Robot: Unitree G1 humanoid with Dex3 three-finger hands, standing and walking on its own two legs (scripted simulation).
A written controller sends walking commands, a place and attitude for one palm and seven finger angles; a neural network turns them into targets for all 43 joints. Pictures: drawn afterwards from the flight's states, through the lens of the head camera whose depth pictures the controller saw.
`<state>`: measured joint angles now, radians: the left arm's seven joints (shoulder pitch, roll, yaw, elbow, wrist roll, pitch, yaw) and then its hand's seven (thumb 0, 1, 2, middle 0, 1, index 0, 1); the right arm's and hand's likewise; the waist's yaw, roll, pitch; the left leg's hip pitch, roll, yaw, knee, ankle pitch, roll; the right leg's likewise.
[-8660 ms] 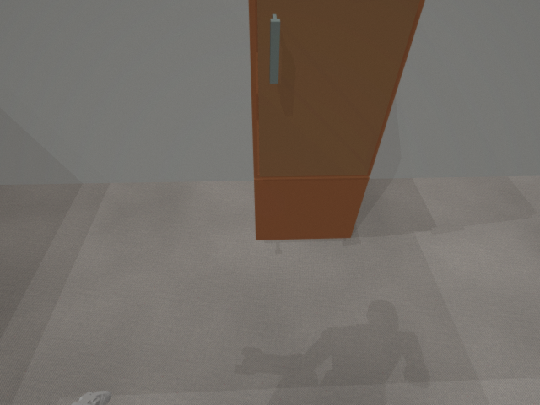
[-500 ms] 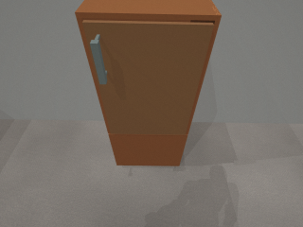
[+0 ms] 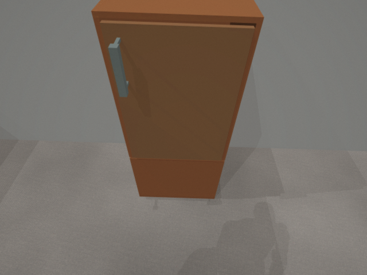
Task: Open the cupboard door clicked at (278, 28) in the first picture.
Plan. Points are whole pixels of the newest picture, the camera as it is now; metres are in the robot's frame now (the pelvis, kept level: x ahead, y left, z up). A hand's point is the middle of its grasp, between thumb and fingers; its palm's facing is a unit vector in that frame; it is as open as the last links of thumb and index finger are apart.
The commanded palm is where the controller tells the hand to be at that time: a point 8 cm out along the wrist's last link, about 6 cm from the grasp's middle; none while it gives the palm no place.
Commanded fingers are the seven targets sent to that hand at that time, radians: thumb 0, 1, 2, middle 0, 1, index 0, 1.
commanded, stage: look again from close up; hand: left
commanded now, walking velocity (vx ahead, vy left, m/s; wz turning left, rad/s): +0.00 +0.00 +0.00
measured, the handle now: (121, 68) +0.62 +0.23 +0.13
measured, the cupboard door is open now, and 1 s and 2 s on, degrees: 0 0 0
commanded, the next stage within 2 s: shuffle to correct the standing spot in 0.58 s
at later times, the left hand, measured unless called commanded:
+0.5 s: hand out of the picture +0.04 +0.22 -0.17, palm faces +0.04 -0.96 -0.27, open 7.3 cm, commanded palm none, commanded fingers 0.00 0.90 0.90 -0.20 -0.30 -0.20 -0.30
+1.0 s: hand out of the picture -0.07 +0.18 -0.19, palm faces +0.06 -0.98 -0.16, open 7.4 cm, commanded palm none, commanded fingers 0.00 0.90 0.90 -0.20 -0.30 -0.20 -0.30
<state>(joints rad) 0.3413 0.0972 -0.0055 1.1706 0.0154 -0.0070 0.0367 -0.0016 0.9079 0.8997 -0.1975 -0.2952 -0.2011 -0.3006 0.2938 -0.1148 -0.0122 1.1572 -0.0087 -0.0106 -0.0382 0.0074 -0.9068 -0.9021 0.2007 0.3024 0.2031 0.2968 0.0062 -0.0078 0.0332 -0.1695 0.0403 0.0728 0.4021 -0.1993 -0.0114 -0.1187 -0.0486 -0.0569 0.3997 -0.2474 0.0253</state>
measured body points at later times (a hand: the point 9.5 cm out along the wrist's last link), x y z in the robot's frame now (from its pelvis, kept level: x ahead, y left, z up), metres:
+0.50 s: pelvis -0.03 +0.00 -0.01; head -0.06 +0.01 +0.44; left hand +0.03 +0.27 -0.15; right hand +0.05 -0.26 -0.14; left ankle +0.01 +0.12 -0.74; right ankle -0.02 -0.13 -0.74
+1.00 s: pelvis -0.01 +0.02 -0.01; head -0.03 +0.02 +0.44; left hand -0.07 +0.24 -0.17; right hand -0.03 -0.21 -0.17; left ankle +0.01 +0.12 -0.74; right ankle -0.02 -0.13 -0.74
